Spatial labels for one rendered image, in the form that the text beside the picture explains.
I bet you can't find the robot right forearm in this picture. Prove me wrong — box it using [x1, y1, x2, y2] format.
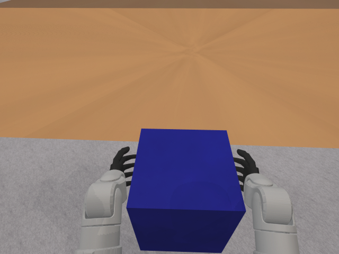
[244, 173, 300, 254]

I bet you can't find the right robot hand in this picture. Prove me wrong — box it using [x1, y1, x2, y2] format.
[233, 149, 259, 191]

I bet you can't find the left robot hand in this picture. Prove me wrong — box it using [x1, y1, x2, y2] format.
[110, 147, 136, 187]

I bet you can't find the robot left forearm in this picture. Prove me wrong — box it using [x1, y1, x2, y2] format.
[74, 170, 127, 254]

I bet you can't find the carton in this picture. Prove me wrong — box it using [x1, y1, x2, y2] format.
[126, 129, 246, 253]

